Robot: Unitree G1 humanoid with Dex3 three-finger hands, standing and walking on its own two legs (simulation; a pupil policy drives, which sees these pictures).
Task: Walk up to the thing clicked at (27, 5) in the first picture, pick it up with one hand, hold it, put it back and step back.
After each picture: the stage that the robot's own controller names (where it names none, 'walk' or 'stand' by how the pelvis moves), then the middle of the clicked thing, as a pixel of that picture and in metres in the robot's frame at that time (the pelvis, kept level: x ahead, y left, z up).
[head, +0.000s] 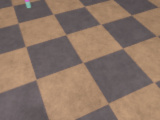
stand; (27, 3) +2.27 +0.79 -0.72
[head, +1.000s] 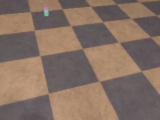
walk; (46, 11) +2.20 +0.39 -0.69
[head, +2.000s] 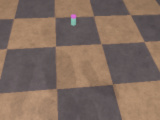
walk; (73, 19) +1.61 +0.08 -0.71
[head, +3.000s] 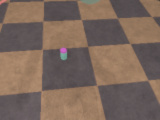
walk; (63, 53) +1.13 +0.15 -0.71
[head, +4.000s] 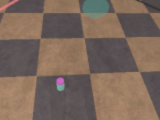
walk; (60, 84) +0.75 +0.14 -0.71
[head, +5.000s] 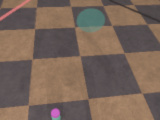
walk; (55, 115) +0.50 +0.15 -0.71
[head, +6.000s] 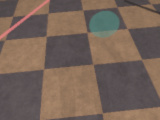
stand; out of the picture +0.37 +0.15 -0.70
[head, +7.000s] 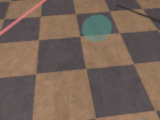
stand; out of the picture +0.34 +0.17 -0.72
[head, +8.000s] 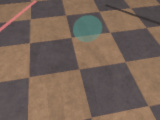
stand; out of the picture +0.34 +0.18 -0.72
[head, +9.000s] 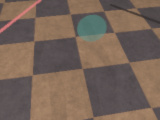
stand; out of the picture +0.34 +0.17 -0.73
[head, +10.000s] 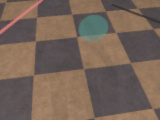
stand; out of the picture +0.34 +0.17 -0.73
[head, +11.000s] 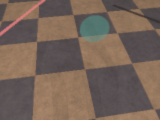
go down; out of the picture +0.34 +0.17 -0.73
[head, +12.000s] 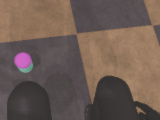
go down; (24, 63) +0.43 +0.19 -0.33
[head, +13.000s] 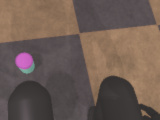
approach; (25, 63) +0.42 +0.21 -0.30
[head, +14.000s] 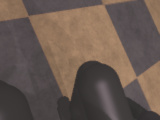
close in; out of the picture +0.41 +0.25 -0.22
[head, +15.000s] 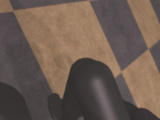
close; out of the picture +0.41 +0.25 -0.22
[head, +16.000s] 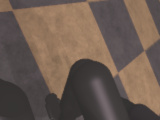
lift; out of the picture +0.38 +0.24 -0.23
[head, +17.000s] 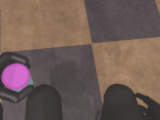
lift; (19, 80) +0.32 +0.21 -0.05
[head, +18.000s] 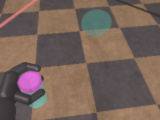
hold; (33, 90) +0.32 +0.16 +0.04
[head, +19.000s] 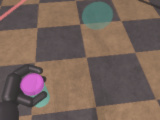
hold; (36, 91) +0.32 +0.16 +0.01
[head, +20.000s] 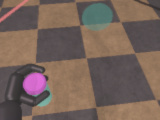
crouch; (38, 90) +0.32 +0.16 +0.01
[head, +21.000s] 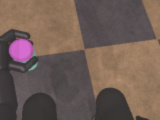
crouch; (25, 56) +0.43 +0.17 -0.08
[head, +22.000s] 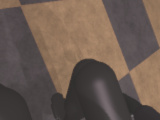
lower; out of the picture +0.41 +0.26 -0.23
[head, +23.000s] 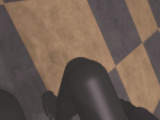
lower; out of the picture +0.43 +0.27 -0.24
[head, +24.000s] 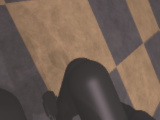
lower; out of the picture +0.43 +0.27 -0.24
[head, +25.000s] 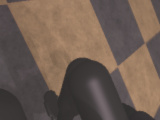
lower; out of the picture +0.44 +0.28 -0.23
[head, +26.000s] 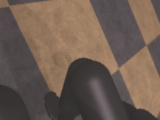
loosen; out of the picture +0.42 +0.24 -0.23
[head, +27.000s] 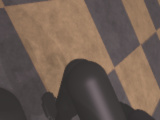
withdraw; out of the picture +0.42 +0.25 -0.24
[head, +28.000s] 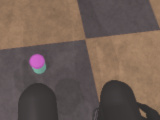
walk; (38, 64) +0.45 +0.19 -0.34
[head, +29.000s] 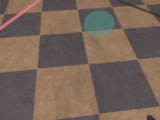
stand; out of the picture +0.37 +0.13 -0.66
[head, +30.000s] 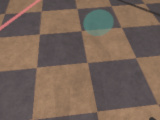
stand; out of the picture +0.39 +0.15 -0.67
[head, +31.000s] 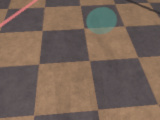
stand; out of the picture +0.38 +0.14 -0.69
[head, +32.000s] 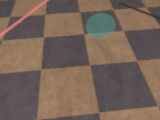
walk; out of the picture +0.40 +0.14 -0.72
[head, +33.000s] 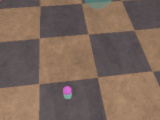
walk; (67, 92) +0.55 +0.10 -0.70
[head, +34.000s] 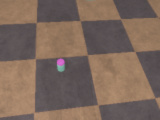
walk; (60, 65) +0.85 +0.14 -0.71
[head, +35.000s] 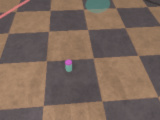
stand; (68, 65) +1.02 +0.13 -0.71
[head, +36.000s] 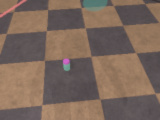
stand; (66, 64) +1.03 +0.15 -0.73
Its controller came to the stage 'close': yes
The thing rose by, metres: 0.72
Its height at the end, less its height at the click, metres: +0.00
